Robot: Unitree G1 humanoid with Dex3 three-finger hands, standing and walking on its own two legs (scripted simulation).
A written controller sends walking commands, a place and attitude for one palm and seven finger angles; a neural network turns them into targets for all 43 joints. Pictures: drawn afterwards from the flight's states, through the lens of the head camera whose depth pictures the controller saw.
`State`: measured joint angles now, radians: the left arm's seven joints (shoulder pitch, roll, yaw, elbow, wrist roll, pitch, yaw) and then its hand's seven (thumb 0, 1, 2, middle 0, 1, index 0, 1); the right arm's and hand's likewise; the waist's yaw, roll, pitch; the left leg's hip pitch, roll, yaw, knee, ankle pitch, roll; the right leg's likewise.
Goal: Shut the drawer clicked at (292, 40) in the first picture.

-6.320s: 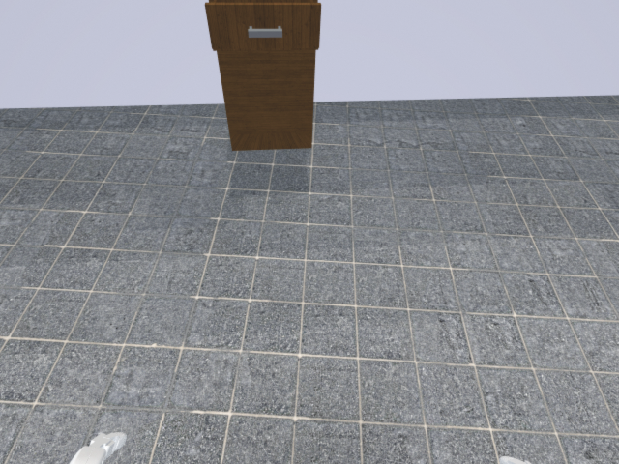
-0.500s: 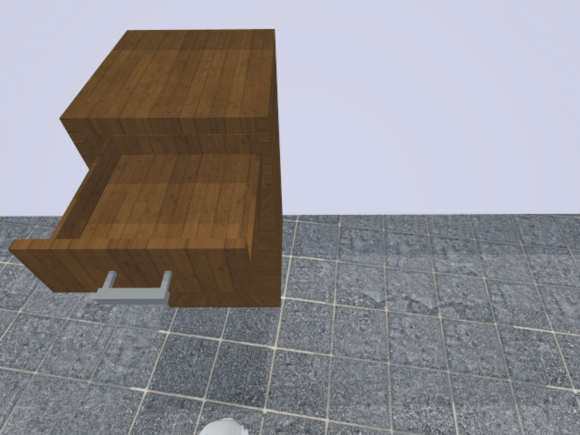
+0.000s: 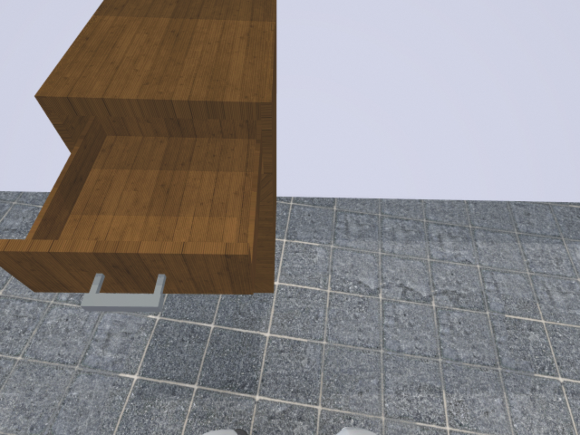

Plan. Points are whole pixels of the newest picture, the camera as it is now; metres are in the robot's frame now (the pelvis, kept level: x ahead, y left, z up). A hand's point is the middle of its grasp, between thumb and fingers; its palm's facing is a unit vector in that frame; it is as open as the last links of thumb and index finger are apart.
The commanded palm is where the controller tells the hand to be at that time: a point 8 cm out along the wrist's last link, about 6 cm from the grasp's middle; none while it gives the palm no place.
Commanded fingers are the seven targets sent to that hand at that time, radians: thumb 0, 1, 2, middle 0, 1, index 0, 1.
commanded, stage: come to a stop and stand still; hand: left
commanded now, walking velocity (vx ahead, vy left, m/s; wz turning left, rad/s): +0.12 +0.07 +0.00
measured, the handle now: (126, 291) +0.30 +0.28 -0.04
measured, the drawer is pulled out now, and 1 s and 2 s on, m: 0.30 0.30 0.30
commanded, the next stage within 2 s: look again from close up in 1.12 s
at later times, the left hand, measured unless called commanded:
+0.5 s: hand out of the picture -0.03 +0.13 -0.15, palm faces +0.13 -0.95 -0.28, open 7.3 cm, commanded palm none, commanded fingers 0.00 0.90 0.90 -0.20 -0.30 -0.20 -0.30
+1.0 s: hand out of the picture -0.02 +0.18 -0.18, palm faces +0.07 -0.98 -0.17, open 7.4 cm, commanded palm none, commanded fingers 0.00 0.90 0.90 -0.20 -0.30 -0.20 -0.30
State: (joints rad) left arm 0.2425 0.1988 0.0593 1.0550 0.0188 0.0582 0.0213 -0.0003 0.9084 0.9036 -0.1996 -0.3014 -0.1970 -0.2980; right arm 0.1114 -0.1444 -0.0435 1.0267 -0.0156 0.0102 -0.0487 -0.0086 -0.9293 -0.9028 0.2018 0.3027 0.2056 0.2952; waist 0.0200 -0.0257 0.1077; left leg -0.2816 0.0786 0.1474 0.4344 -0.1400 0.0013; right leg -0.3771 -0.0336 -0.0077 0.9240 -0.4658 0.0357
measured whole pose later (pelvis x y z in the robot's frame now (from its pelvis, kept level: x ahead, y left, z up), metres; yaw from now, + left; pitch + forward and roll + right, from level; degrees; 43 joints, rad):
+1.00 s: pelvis -0.02 +0.01 +0.00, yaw +1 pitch -1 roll +0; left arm 0.26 0.17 0.01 1.14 0.01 0.00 0.02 0.00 0.91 0.90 -0.20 -0.30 -0.20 -0.30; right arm 0.20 -0.17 -0.01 1.09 0.00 -0.01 -0.03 0.00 -0.94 -0.90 0.20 0.30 0.20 0.29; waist 0.03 -0.02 0.03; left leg -0.13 0.01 0.05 0.42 -0.27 0.00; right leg -0.17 -0.07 -0.02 0.42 -0.23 0.06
